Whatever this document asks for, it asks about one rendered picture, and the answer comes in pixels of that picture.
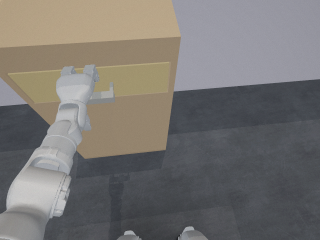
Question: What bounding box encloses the drawer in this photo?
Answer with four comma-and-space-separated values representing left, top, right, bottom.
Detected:
8, 62, 170, 103

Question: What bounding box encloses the left robot forearm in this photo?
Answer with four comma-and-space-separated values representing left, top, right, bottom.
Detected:
6, 100, 87, 209

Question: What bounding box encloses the robot left hand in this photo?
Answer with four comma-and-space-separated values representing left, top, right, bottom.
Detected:
56, 64, 100, 131

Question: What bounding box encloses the robot left upper arm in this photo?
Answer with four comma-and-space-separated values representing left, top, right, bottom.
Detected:
0, 166, 72, 240

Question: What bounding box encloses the robot right thigh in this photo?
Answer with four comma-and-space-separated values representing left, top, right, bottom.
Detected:
178, 230, 208, 240

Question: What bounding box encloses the right robot shin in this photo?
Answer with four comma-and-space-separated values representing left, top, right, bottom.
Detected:
182, 226, 194, 234

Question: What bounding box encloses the cabinet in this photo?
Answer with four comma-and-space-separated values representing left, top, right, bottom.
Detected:
0, 0, 181, 159

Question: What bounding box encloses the handle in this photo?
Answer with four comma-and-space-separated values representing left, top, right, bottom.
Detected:
86, 82, 115, 105

